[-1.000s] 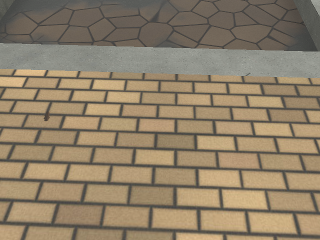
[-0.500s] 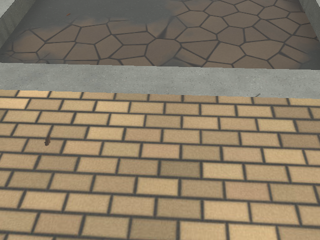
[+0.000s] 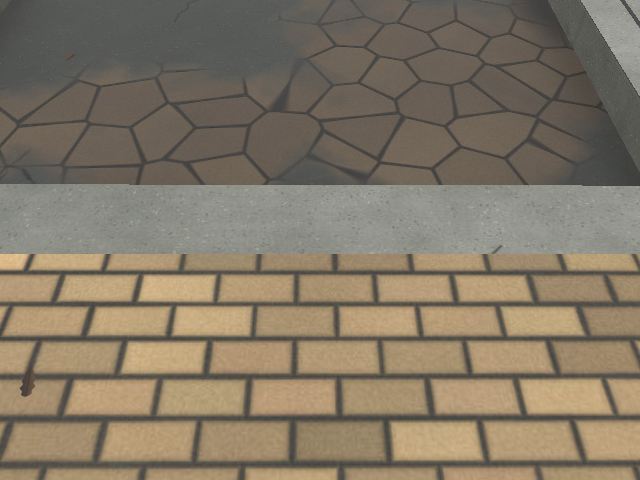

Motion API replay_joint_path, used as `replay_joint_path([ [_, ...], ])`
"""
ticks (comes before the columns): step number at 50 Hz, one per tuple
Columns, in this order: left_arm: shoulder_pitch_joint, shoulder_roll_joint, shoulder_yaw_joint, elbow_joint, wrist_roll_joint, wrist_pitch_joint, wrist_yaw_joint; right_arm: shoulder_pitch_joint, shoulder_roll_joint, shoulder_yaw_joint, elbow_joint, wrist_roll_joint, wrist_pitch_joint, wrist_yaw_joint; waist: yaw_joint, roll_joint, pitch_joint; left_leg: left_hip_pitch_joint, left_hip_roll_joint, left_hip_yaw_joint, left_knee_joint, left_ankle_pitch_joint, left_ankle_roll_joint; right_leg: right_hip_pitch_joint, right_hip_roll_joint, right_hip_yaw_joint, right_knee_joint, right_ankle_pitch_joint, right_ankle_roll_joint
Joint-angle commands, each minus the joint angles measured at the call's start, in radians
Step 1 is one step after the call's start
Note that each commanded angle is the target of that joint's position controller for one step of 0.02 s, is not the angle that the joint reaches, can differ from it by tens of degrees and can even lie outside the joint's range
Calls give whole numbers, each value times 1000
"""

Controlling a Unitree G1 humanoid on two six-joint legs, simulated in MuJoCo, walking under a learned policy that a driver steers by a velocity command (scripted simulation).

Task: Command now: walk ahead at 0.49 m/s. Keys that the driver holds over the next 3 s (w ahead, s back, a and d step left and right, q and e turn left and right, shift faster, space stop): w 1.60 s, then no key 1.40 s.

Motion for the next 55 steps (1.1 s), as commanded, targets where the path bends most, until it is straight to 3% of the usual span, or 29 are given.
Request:
replay_joint_path([
  [1,35,46,14,-42,13,4,7,-37,-131,-20,-53,1,-17,-20,46,79,55,-98,281,-213,-208,65,170,-32,-43,1,-134,153,29],
  [6,-157,29,6,-92,1,-8,-10,62,-164,-26,-31,19,-1,-37,-23,82,57,16,271,-162,-188,75,123,-1,10,-44,-464,308,40],
  [9,-236,34,2,-122,-8,-13,-28,109,-168,-29,-9,25,11,-38,-50,90,79,111,306,-169,-147,58,118,-6,27,-47,-555,262,33],
  [11,-256,47,4,-140,-10,-21,-42,118,-173,-34,-2,26,21,-40,-44,96,82,172,338,-183,-105,68,108,3,36,-46,-599,190,9],
  [13,-199,74,14,-136,-9,-30,-49,96,-188,-40,-4,27,32,-42,-1,115,53,199,351,-188,-32,179,89,105,63,-66,-639,117,-20],
  [14,-104,102,31,-110,-7,-32,-48,72,-187,-38,-11,24,37,-42,56,116,0,188,319,-158,81,346,69,240,97,-95,-662,101,-42],
  [15,81,159,59,-55,-6,-35,-41,63,-156,-26,-21,14,40,-42,131,90,-116,109,257,-107,303,424,39,489,90,-78,-653,118,-79],
  [16,255,262,84,-23,12,-33,-35,120,-80,0,-47,1,28,-38,152,-77,-286,-213,146,-30,693,163,-22,876,-153,247,-652,87,-193],
  [17,304,266,82,-7,12,-27,-44,186,-6,23,-39,11,2,-31,129,-274,-380,-494,19,-111,928,-429,-49,1064,-282,641,-809,-65,-283],
  [18,258,174,57,-14,7,-30,-44,107,-131,-8,-47,39,-17,-27,136,-170,-288,-596,84,-198,1036,-405,-26,992,-251,601,-840,-118,-237],
  [19,152,139,43,-39,2,-30,-42,21,-168,-18,-76,50,-25,-27,110,-110,-167,-620,140,-166,1026,-301,-11,844,-224,447,-855,-32,-199],
  [20,68,111,32,-56,8,-28,-46,-22,-161,-20,-81,38,-23,-34,80,-26,-110,-570,184,-146,979,-210,-14,705,-182,336,-885,70,-182],
  [22,20,67,20,-53,20,-30,-54,-8,-119,-26,-79,23,2,-37,24,-37,-58,-465,233,-144,887,-119,-24,552,-114,202,-951,157,-164],
  [24,50,75,23,-27,18,-34,-53,14,-87,-26,-72,23,23,-40,5,-36,-36,-445,234,-127,848,-86,-37,506,-89,131,-984,242,-176],
  [27,105,109,32,2,19,-31,-37,-85,-92,-32,-109,12,32,-43,18,-11,7,-546,241,-122,723,24,-63,527,-90,82,-1008,334,-184],
  [33,189,125,31,39,7,-16,-14,-297,-65,-24,-171,16,21,-29,76,-17,55,-533,202,-80,389,241,-71,572,-63,6,-1039,266,-150],
  [38,254,133,39,85,-1,4,-6,-416,-70,-18,-220,26,9,-3,101,-20,99,-564,182,-78,266,176,-43,724,-122,11,-985,277,-146],
  [41,224,152,49,86,-4,17,-1,-375,-99,-28,-222,27,-2,10,57,-40,62,-446,147,-51,227,72,-7,767,-141,5,-897,453,-123],
  [42,203,161,51,81,-3,21,0,-304,-123,-41,-204,26,-3,9,15,-57,14,-324,112,-21,221,53,10,759,-127,-10,-817,620,-110],
  [43,184,147,46,76,1,27,-1,-149,-162,-65,-154,24,-3,3,-60,-47,-73,-117,77,4,207,64,35,713,-76,-47,-642,731,-87],
  [44,181,121,32,55,13,26,-2,42,-229,-88,-108,16,-1,-7,-127,20,-211,201,202,-137,239,84,91,515,-21,-84,-361,551,-52],
  [45,304,-13,-7,45,17,4,-15,149,-323,-108,-85,1,4,-10,-77,277,-357,581,457,-614,159,-51,259,97,168,-89,43,-42,23],
  [46,283,40,2,64,-5,-25,-22,144,-241,-84,-83,11,7,-9,-92,275,-414,602,491,-824,19,-143,278,-35,178,60,205,-356,13],
  [47,186,117,23,32,-31,-41,-25,47,-192,-68,-97,19,4,-10,-77,220,-243,465,457,-669,7,-144,217,-120,115,61,244,-306,-6],
  [48,112,128,25,12,-34,-45,-19,-45,-153,-56,-121,16,4,-11,-47,133,-152,300,416,-520,-13,-79,178,-96,54,30,199,-206,-15],
  [49,76,119,32,6,-19,-38,-11,-108,-121,-46,-128,8,2,-5,-13,84,-77,146,373,-419,-48,2,155,-48,18,12,126,-139,-11],
  [51,119,79,37,16,-6,-8,-3,-131,-87,-35,-116,-5,-4,1,41,122,-48,7,317,-312,-109,54,132,67,-19,16,39,-71,-11],
  [52,134,56,35,20,-4,3,-2,-112,-97,-38,-104,-2,-7,0,49,122,-39,-23,310,-283,-130,84,142,81,-23,7,15,-59,-6],
  [55,52,60,41,-12,4,16,3,-57,-143,-48,-77,0,-9,-17,45,94,6,-20,312,-233,-169,148,156,-9,-33,1,-109,52,19],
])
